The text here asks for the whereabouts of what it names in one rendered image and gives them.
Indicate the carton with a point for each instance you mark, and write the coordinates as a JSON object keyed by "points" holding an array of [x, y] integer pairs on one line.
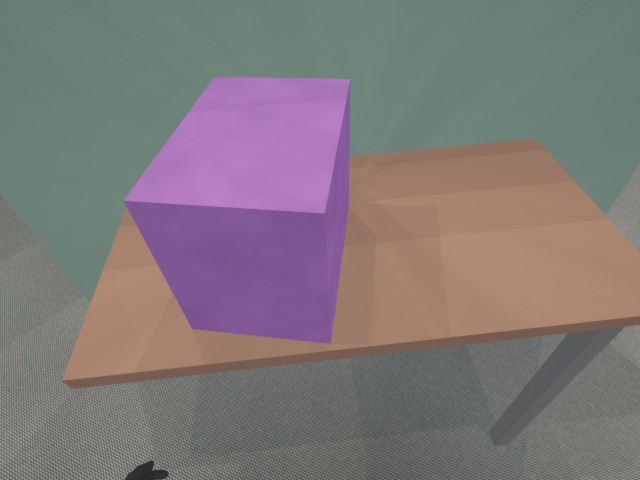
{"points": [[245, 207]]}

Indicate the table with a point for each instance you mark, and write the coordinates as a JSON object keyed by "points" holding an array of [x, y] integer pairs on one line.
{"points": [[443, 247]]}

